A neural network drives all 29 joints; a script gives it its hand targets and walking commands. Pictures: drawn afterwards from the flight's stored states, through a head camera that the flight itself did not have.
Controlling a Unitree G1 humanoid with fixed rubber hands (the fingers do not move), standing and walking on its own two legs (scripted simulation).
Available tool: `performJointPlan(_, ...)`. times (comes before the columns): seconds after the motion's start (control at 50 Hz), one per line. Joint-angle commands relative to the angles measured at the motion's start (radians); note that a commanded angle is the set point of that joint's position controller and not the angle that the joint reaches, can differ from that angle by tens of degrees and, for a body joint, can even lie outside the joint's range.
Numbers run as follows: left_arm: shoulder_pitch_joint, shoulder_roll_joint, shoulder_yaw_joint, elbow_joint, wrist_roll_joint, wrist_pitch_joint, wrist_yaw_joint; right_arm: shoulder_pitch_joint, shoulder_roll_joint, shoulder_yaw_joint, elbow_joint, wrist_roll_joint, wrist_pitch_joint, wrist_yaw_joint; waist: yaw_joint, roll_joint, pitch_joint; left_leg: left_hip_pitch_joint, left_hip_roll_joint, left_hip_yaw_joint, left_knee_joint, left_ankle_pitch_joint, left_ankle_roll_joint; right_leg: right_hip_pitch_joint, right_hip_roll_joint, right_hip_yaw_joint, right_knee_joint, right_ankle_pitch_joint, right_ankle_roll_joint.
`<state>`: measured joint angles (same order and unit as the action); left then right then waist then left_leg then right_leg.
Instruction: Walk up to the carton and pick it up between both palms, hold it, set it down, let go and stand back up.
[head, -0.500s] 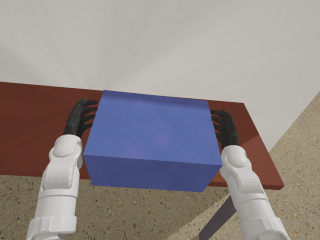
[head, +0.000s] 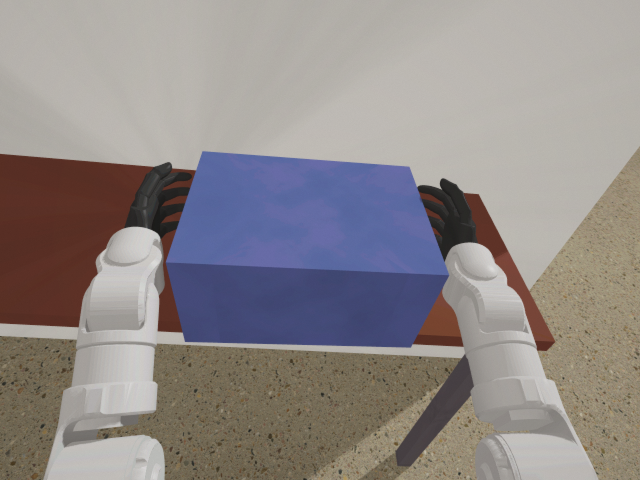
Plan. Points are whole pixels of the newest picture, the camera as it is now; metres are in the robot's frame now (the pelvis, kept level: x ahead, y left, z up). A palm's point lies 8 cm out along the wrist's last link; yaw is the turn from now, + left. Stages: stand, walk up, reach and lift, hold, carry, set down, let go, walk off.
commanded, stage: reach and lift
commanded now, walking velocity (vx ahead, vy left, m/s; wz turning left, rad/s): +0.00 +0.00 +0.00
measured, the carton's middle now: (305, 248) +0.39 +0.00 +0.12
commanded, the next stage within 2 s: hold in 0.64 s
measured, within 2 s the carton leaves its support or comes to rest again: neither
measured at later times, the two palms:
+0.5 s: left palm (139, 218) +0.38 +0.20 +0.17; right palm (450, 222) +0.39 -0.18 +0.18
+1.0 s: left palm (140, 215) +0.37 +0.19 +0.19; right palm (464, 223) +0.37 -0.18 +0.19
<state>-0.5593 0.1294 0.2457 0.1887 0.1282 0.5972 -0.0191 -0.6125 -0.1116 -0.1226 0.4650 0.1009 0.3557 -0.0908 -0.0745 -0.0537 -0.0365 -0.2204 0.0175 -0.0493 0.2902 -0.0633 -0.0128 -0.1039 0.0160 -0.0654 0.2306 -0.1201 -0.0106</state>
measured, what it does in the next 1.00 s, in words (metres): stands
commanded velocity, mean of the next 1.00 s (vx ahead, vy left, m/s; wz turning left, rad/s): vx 0.00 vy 0.00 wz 0.00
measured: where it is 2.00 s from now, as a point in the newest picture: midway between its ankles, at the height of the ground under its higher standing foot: outside the picture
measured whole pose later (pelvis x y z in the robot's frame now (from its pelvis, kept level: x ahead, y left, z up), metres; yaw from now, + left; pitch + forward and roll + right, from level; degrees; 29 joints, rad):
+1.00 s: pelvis +0.02 +0.00 +0.00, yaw +0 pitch -3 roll -1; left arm -0.49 0.07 0.29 -0.08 0.16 0.79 -0.03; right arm -0.59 -0.17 -0.04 0.31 0.19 0.49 -0.11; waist -0.08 -0.04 -0.02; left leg -0.12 0.01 -0.04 0.27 -0.09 -0.01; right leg 0.01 0.01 -0.06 0.18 -0.13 -0.01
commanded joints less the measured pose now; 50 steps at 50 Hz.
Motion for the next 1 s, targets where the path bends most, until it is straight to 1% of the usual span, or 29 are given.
performJointPlan(0.0,-0.824,-0.441,-0.427,-0.22,-0.117,-0.072,-0.1,-0.853,0.407,0.289,-0.291,0.031,-0.073,0.106,0.001,0.11,-0.543,0.315,-0.041,0.043,0.003,0.004,0.012,-0.027,0.023,-0.03,-0.041,0.026,0.024)
performJointPlan(0.02,-0.827,-0.442,-0.425,-0.217,-0.117,-0.07,-0.1,-0.853,0.405,0.29,-0.288,0.029,-0.071,0.111,0.006,0.101,-0.552,0.316,-0.039,0.043,0.003,0.0,0.011,-0.033,0.024,-0.034,-0.043,0.011,0.025)
performJointPlan(0.06,-0.851,-0.448,-0.43,-0.236,-0.119,-0.068,-0.096,-0.86,0.408,0.285,-0.279,0.021,-0.066,0.12,0.003,0.102,-0.581,0.319,-0.039,0.046,0.003,-0.002,0.009,-0.048,0.028,-0.036,-0.045,-0.009,0.023)
performJointPlan(0.08,-0.844,-0.456,-0.434,-0.239,-0.122,-0.062,-0.092,-0.855,0.411,0.284,-0.283,0.024,-0.064,0.122,0.004,0.112,-0.572,0.324,-0.04,0.045,0.006,0.02,0.008,-0.052,0.027,-0.034,-0.045,0.013,0.023)
performJointPlan(0.1,-0.843,-0.45,-0.429,-0.233,-0.12,-0.055,-0.092,-0.861,0.414,0.288,-0.284,0.025,-0.06,0.124,0.012,0.101,-0.574,0.318,-0.04,0.046,0.008,0.021,0.012,-0.044,0.023,-0.031,-0.048,0.014,0.028)
performJointPlan(0.12,-0.847,-0.454,-0.423,-0.228,-0.118,-0.054,-0.092,-0.857,0.41,0.28,-0.274,0.025,-0.058,0.127,0.011,0.106,-0.584,0.327,-0.038,0.041,0.011,0.03,0.009,-0.036,0.026,-0.031,-0.042,0.022,0.023)
performJointPlan(0.14,-0.85,-0.455,-0.437,-0.257,-0.119,-0.049,-0.09,-0.849,0.403,0.281,-0.258,0.033,-0.055,0.128,0.007,0.121,-0.582,0.327,-0.038,0.04,0.013,0.052,0.005,-0.037,0.029,-0.03,-0.042,0.034,0.02)
performJointPlan(0.16,-0.845,-0.457,-0.437,-0.256,-0.12,-0.042,-0.089,-0.837,0.395,0.277,-0.253,0.036,-0.052,0.129,0.0,0.119,-0.58,0.345,-0.036,0.04,0.016,0.072,0.0,-0.041,0.031,-0.031,-0.044,0.04,0.018)
performJointPlan(0.2,-0.809,-0.463,-0.44,-0.272,-0.115,-0.029,-0.096,-0.796,0.389,0.287,-0.249,0.051,-0.043,0.126,-0.003,0.117,-0.552,0.361,-0.037,0.033,0.03,0.144,-0.004,-0.018,0.033,-0.021,-0.048,0.12,0.017)
performJointPlan(0.22,-0.792,-0.456,-0.433,-0.274,-0.113,-0.026,-0.102,-0.788,0.379,0.285,-0.253,0.058,-0.041,0.123,-0.007,0.116,-0.546,0.355,-0.041,0.032,0.033,0.154,-0.008,0.01,0.034,-0.022,-0.049,0.135,0.018)
performJointPlan(0.28,-0.775,-0.456,-0.441,-0.304,-0.109,-0.006,-0.108,-0.787,0.36,0.295,-0.284,0.073,-0.031,0.115,-0.013,0.131,-0.518,0.366,-0.041,0.027,0.03,0.176,-0.017,0.016,0.033,-0.026,-0.055,0.156,0.02)
performJointPlan(0.34,-0.749,-0.458,-0.452,-0.358,-0.112,0.005,-0.116,-0.76,0.353,0.311,-0.318,0.092,-0.022,0.104,-0.026,0.122,-0.533,0.38,-0.041,0.022,0.041,0.241,-0.019,0.05,0.036,-0.022,-0.052,0.227,0.019)
performJointPlan(0.38,-0.727,-0.456,-0.464,-0.412,-0.111,0.014,-0.116,-0.728,0.346,0.325,-0.337,0.11,-0.014,0.097,-0.026,0.135,-0.523,0.396,-0.044,0.02,0.045,0.285,-0.029,0.066,0.039,-0.022,-0.051,0.261,0.016)
performJointPlan(0.44,-0.689,-0.456,-0.484,-0.466,-0.115,0.026,-0.119,-0.707,0.336,0.353,-0.41,0.132,-0.006,0.087,-0.033,0.134,-0.533,0.416,-0.046,0.016,0.064,0.361,-0.036,0.1,0.042,-0.021,-0.048,0.334,0.018)
performJointPlan(0.48,-0.676,-0.463,-0.502,-0.504,-0.122,0.035,-0.122,-0.694,0.33,0.369,-0.449,0.145,-0.001,0.08,-0.037,0.138,-0.545,0.43,-0.045,0.009,0.067,0.391,-0.04,0.112,0.042,-0.02,-0.046,0.35,0.013)
performJointPlan(0.52,-0.658,-0.453,-0.495,-0.506,-0.123,0.047,-0.124,-0.7,0.326,0.379,-0.477,0.153,0.006,0.077,-0.038,0.125,-0.526,0.426,-0.046,0.012,0.066,0.372,-0.038,0.109,0.041,-0.02,-0.048,0.346,0.018)
performJointPlan(0.58,-0.654,-0.456,-0.509,-0.565,-0.133,0.056,-0.122,-0.686,0.334,0.397,-0.526,0.166,0.01,0.072,-0.035,0.118,-0.54,0.431,-0.047,0.014,0.065,0.393,-0.034,0.119,0.043,-0.021,-0.043,0.372,0.018)
performJointPlan(0.66,-0.628,-0.442,-0.491,-0.554,-0.123,0.077,-0.127,-0.674,0.325,0.407,-0.52,0.168,0.025,0.069,-0.023,0.106,-0.495,0.419,-0.049,0.021,0.053,0.38,-0.027,0.12,0.042,-0.022,-0.042,0.377,0.023)
performJointPlan(0.68,-0.619,-0.434,-0.479,-0.54,-0.119,0.083,-0.129,-0.672,0.32,0.406,-0.513,0.169,0.028,0.067,-0.02,0.103,-0.483,0.414,-0.05,0.026,0.045,0.357,-0.022,0.123,0.037,-0.018,-0.046,0.363,0.029)
performJointPlan(0.7,-0.618,-0.433,-0.478,-0.55,-0.122,0.084,-0.131,-0.678,0.333,0.415,-0.532,0.175,0.028,0.067,-0.014,0.09,-0.492,0.408,-0.051,0.022,0.041,0.344,-0.017,0.135,0.036,-0.02,-0.043,0.364,0.03)
performJointPlan(0.72,-0.624,-0.425,-0.47,-0.538,-0.119,0.089,-0.132,-0.689,0.33,0.415,-0.523,0.175,0.032,0.067,-0.011,0.092,-0.486,0.396,-0.052,0.025,0.035,0.329,-0.012,0.137,0.034,-0.019,-0.04,0.368,0.033)
performJointPlan(0.76,-0.622,-0.421,-0.458,-0.526,-0.117,0.1,-0.137,-0.686,0.327,0.412,-0.514,0.176,0.041,0.064,-0.011,0.083,-0.475,0.386,-0.053,0.028,0.03,0.33,-0.007,0.152,0.034,-0.017,-0.036,0.384,0.037)
performJointPlan(0.8,-0.627,-0.413,-0.446,-0.522,-0.117,0.103,-0.139,-0.698,0.33,0.417,-0.518,0.177,0.044,0.062,-0.004,0.069,-0.474,0.38,-0.054,0.028,0.021,0.316,-0.001,0.166,0.031,-0.009,-0.033,0.388,0.04)
performJointPlan(0.82,-0.629,-0.413,-0.437,-0.515,-0.116,0.106,-0.143,-0.702,0.338,0.421,-0.519,0.179,0.046,0.061,0.001,0.051,-0.482,0.377,-0.056,0.029,0.018,0.311,0.006,0.175,0.032,-0.011,-0.031,0.401,0.044)
performJointPlan(0.9,-0.663,-0.399,-0.418,-0.476,-0.115,0.111,-0.152,-0.744,0.346,0.412,-0.501,0.173,0.054,0.057,0.009,0.037,-0.462,0.334,-0.058,0.042,-0.006,0.219,0.016,0.169,0.03,-0.015,-0.034,0.33,0.049)
performJointPlan(0.92,-0.677,-0.404,-0.426,-0.484,-0.124,0.107,-0.154,-0.753,0.351,0.41,-0.51,0.174,0.051,0.057,0.006,0.046,-0.479,0.34,-0.06,0.041,-0.004,0.225,0.02,0.166,0.028,-0.015,-0.029,0.343,0.049)
performJointPlan(0.94,-0.688,-0.4,-0.431,-0.483,-0.12,0.105,-0.153,-0.76,0.35,0.408,-0.495,0.171,0.051,0.056,0.001,0.059,-0.48,0.341,-0.059,0.046,-0.005,0.209,0.018,0.152,0.027,-0.013,-0.032,0.325,0.046)
performJointPlan(0.96,-0.69,-0.403,-0.432,-0.475,-0.126,0.105,-0.153,-0.768,0.353,0.403,-0.505,0.171,0.051,0.055,0.004,0.06,-0.484,0.343,-0.061,0.046,-0.002,0.208,0.016,0.15,0.03,-0.015,-0.032,0.316,0.047)
performJointPlan(0.98,-0.713,-0.407,-0.439,-0.485,-0.128,0.103,-0.152,-0.774,0.356,0.403,-0.493,0.172,0.054,0.053,-0.002,0.066,-0.493,0.349,-0.059,0.044,0.002,0.213,0.015,0.139,0.031,-0.015,-0.031,0.319,0.046)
